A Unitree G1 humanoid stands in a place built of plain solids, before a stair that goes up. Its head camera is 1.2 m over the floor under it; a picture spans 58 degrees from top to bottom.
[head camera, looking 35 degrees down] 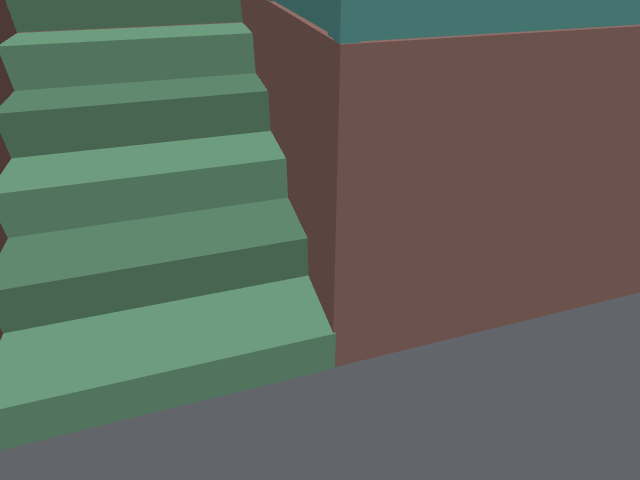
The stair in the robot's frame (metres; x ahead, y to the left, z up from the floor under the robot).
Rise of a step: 0.17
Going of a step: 0.30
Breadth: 1.02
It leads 17 degrees to the left of straight ahead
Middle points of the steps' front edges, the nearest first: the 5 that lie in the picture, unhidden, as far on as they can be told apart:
0.81 0.44 0.17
1.10 0.52 0.34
1.38 0.61 0.51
1.67 0.69 0.68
1.96 0.78 0.85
